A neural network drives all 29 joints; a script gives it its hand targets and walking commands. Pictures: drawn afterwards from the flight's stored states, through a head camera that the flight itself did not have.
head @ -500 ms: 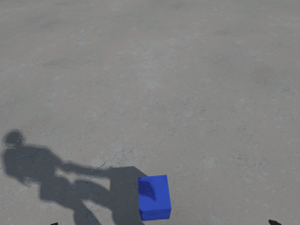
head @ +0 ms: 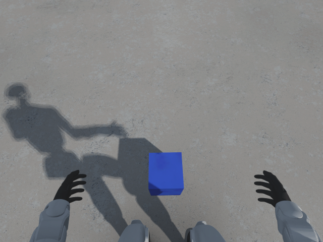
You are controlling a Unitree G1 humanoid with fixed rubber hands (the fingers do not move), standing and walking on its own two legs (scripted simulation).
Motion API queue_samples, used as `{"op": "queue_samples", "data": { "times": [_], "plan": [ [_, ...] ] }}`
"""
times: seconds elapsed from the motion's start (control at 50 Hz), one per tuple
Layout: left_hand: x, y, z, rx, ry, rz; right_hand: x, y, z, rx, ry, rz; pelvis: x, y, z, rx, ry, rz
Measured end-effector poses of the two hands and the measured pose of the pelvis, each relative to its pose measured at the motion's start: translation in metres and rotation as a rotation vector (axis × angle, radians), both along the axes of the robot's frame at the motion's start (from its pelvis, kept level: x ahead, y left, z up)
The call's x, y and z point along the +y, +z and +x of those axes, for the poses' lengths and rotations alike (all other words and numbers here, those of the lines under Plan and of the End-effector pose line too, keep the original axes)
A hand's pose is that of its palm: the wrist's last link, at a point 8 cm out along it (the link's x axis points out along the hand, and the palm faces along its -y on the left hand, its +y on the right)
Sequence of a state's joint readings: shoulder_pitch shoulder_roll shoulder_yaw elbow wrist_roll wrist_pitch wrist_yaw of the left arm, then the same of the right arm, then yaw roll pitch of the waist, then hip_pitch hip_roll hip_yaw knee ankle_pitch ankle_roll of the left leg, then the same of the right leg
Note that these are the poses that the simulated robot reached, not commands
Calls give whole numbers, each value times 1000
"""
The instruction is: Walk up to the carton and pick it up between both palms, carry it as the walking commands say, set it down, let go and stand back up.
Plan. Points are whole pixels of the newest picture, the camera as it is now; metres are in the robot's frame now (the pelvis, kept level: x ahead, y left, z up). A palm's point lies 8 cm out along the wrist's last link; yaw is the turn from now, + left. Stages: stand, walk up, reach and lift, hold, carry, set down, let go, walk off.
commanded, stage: reach and lift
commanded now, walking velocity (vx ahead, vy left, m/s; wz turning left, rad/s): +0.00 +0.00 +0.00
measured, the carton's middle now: (165, 175) +0.42 +0.00 -0.62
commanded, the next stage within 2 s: none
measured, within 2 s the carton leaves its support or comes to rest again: neither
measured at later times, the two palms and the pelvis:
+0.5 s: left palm (93, 162) +0.35 +0.23 -0.14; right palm (240, 162) +0.34 -0.22 -0.14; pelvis -0.05 +0.00 -0.05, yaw +0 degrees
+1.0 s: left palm (114, 140) +0.45 +0.18 -0.19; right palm (217, 140) +0.43 -0.18 -0.19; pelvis -0.04 +0.01 -0.08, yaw -1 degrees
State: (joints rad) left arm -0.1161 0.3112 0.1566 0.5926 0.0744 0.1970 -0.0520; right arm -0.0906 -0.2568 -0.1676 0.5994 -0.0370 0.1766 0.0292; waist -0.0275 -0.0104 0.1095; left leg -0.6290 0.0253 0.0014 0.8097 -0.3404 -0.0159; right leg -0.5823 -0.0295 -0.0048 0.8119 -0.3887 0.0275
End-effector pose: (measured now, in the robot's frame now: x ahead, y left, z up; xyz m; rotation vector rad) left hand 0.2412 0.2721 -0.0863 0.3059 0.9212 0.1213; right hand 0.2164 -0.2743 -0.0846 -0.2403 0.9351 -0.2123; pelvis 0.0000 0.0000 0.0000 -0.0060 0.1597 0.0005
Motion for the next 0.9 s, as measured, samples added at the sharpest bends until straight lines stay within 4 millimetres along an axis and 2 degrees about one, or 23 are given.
{"op": "queue_samples", "data": {
  "times": [0.18, 0.36, 0.48, 0.68, 0.82, 0.9],
  "plan": [
    [-16, -23, 32, -52, 25, -61, 13, -26, 31, -63, 6, 29, -6, -20, -17, 133, -8, 8],
    [-26, -38, 75, -110, 27, -99, 37, -43, 83, -135, 9, 68, -6, -37, -39, 237, -4, 5],
    [-42, -51, 108, -153, 19, -131, 50, -54, 114, -177, -6, 102, -3, -49, -48, 315, -3, -1],
    [-74, -75, 161, -232, 23, -186, 71, -76, 161, -245, -12, 149, 5, -66, -53, 448, -12, -5],
    [-87, -87, 195, -285, 35, -207, 87, -90, 201, -303, 1, 169, 7, -75, -52, 539, -11, -7],
    [-92, -96, 207, -310, 34, -209, 92, -99, 215, -328, 6, 169, 7, -78, -48, 591, -9, -9]
  ]
}}
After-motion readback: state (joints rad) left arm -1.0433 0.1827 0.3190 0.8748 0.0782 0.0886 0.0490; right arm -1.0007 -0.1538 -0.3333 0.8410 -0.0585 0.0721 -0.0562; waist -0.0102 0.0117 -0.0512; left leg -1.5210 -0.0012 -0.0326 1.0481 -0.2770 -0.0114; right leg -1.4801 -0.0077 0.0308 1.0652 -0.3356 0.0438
